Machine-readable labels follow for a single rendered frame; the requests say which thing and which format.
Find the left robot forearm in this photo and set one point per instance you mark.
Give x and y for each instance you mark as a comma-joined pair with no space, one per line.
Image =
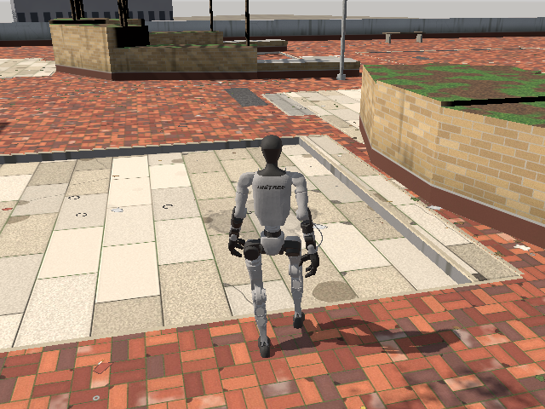
235,228

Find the robot right hand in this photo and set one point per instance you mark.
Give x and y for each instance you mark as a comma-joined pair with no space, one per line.
314,263

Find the left robot thigh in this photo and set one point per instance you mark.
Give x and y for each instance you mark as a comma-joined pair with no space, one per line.
252,255

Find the robot torso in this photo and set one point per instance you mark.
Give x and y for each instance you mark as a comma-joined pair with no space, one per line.
271,196

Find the robot right upper arm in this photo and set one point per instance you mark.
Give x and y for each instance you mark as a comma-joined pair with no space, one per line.
299,181

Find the robot left upper arm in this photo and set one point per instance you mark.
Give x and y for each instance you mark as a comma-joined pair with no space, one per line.
245,180

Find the right robot forearm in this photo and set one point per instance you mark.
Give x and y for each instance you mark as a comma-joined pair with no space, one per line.
308,234

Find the robot left hand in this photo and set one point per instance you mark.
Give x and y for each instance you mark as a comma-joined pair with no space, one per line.
239,243

